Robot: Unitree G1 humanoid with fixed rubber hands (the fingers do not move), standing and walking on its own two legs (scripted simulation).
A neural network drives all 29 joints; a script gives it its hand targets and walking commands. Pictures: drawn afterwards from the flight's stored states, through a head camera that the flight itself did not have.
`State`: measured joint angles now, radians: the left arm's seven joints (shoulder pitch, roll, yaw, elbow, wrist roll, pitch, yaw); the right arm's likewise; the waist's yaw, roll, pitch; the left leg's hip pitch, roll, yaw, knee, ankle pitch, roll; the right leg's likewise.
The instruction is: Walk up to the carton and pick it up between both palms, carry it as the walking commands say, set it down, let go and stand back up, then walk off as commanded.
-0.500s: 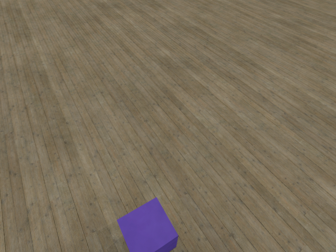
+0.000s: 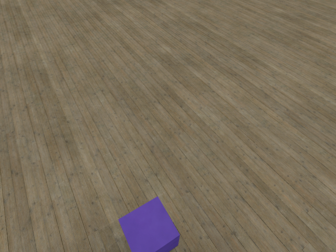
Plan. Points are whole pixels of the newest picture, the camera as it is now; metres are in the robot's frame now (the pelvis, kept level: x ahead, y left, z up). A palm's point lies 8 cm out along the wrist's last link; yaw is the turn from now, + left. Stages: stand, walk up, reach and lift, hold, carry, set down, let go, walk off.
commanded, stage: stand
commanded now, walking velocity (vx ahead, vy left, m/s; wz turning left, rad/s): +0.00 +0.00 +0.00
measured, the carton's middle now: (150, 233) +0.30 +0.10 -0.65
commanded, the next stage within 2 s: walk off in 0.20 s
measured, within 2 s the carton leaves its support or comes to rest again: neither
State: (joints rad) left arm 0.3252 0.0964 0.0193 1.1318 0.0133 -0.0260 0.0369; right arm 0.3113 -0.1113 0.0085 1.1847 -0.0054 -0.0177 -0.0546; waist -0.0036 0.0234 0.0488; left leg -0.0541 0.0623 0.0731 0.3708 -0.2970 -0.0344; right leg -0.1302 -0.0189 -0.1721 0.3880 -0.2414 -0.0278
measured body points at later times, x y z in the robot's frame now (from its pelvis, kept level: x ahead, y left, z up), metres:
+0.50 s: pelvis -0.01 +0.00 +0.00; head +0.01 -0.01 +0.45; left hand -0.04 +0.20 -0.16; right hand -0.04 -0.20 -0.17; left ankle -0.06 +0.13 -0.74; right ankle -0.02 -0.09 -0.74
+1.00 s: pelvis -0.08 +0.00 -0.01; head -0.07 -0.01 +0.44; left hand -0.09 +0.22 -0.16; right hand -0.07 -0.22 -0.18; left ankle -0.06 +0.13 -0.74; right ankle -0.02 -0.09 -0.74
